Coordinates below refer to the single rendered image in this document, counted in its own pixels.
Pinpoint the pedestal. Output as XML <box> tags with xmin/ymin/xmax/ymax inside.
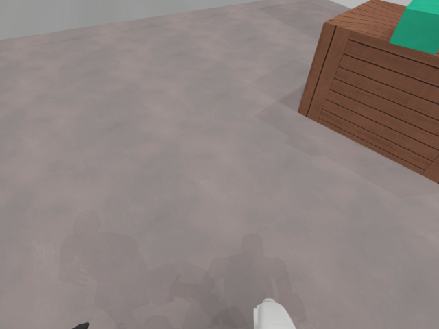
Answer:
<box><xmin>298</xmin><ymin>0</ymin><xmax>439</xmax><ymax>184</ymax></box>

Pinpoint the carton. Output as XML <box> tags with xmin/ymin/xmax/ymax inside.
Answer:
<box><xmin>389</xmin><ymin>0</ymin><xmax>439</xmax><ymax>55</ymax></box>

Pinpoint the right robot thigh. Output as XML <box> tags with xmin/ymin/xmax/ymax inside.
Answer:
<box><xmin>254</xmin><ymin>302</ymin><xmax>296</xmax><ymax>329</ymax></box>

